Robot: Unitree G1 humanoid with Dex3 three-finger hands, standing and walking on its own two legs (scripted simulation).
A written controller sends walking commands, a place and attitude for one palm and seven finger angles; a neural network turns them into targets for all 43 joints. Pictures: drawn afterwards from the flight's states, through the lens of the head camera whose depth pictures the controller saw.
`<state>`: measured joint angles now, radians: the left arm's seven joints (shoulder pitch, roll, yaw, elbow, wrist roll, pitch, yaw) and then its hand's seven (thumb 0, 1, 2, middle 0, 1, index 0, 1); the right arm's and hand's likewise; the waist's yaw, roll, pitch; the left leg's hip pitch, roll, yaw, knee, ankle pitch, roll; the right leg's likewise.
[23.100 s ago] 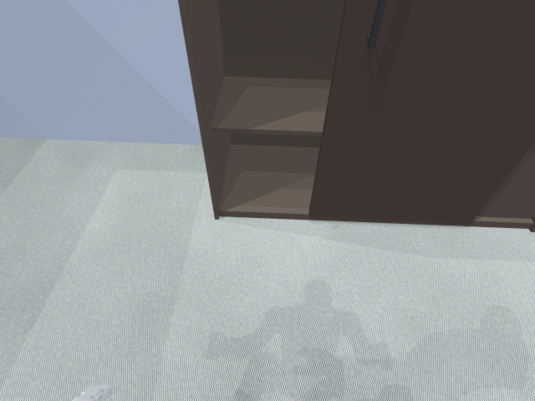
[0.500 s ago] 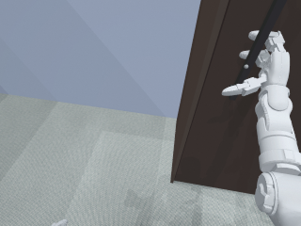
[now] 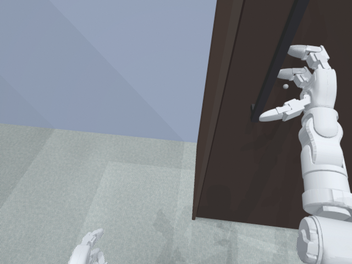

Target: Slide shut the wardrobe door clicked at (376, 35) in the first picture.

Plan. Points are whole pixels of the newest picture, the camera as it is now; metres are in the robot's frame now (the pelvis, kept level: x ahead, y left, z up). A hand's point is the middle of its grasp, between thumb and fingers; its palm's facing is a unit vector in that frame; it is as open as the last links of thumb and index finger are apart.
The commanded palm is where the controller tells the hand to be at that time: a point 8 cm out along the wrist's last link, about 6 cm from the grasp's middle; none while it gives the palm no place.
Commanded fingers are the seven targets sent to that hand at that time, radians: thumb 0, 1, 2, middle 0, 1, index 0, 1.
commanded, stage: slip the hand off the handle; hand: right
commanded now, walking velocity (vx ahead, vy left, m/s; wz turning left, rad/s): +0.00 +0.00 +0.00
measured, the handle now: (274, 58) +0.47 -0.16 +0.26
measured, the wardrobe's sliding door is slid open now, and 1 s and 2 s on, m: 0.00 0.00 0.00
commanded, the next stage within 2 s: draw the hand back to the body in 0.82 s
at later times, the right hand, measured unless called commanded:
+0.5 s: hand (308, 106) +0.37 -0.21 +0.22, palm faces +0.17 +0.98 -0.09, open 14.7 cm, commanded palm +0.32 -0.26 +0.22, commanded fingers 0.00 0.55 -0.20 0.25 1.15 0.25 1.15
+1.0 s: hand (325, 137) +0.29 -0.21 +0.22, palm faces +0.14 +0.99 -0.09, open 14.7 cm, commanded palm +0.26 -0.25 +0.22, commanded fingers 0.00 0.55 -0.20 0.25 1.15 0.25 1.15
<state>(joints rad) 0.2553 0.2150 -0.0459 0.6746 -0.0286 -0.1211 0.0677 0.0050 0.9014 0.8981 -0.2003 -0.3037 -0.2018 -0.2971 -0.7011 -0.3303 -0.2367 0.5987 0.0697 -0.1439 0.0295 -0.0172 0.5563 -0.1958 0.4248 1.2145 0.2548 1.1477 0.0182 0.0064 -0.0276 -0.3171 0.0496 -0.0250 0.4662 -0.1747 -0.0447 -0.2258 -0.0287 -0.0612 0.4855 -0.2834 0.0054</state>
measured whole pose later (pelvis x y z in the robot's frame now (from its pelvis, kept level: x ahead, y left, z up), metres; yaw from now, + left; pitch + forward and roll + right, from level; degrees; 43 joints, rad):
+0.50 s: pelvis +0.01 +0.01 +0.00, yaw +0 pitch +0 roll +0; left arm 0.29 0.26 -0.02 0.67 -0.04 -0.12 0.06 0.01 0.90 0.90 -0.20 -0.30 -0.20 -0.30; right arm -0.43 -0.34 -0.32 0.30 0.17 -0.11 0.14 -0.02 0.56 -0.20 0.27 1.16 0.25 1.15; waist -0.01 -0.02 -0.04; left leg -0.29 0.04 -0.01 0.49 -0.20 -0.03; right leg -0.20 -0.04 -0.05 0.50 -0.30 0.02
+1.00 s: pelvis +0.00 +0.01 +0.00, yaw -3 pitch -4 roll +0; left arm 0.19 0.23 -0.08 0.65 -0.05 -0.15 0.09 0.01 0.90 0.90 -0.20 -0.30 -0.20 -0.30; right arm -0.26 -0.31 -0.25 0.02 0.23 0.07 0.19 -0.02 0.56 -0.20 0.26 1.16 0.25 1.15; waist -0.08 -0.04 -0.03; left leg -0.22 0.05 0.04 0.50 -0.22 -0.03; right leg -0.15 -0.03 0.00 0.52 -0.31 0.02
